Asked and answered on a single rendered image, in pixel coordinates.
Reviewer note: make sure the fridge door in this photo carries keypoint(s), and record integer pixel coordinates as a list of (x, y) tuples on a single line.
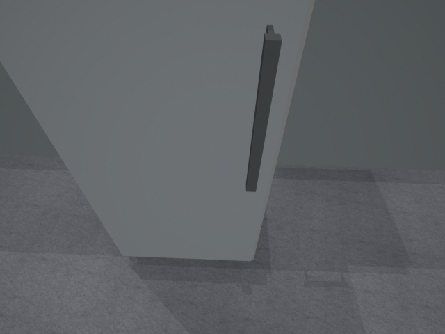
[(150, 104)]

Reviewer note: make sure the handle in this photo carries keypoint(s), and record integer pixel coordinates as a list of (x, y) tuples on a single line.
[(268, 69)]

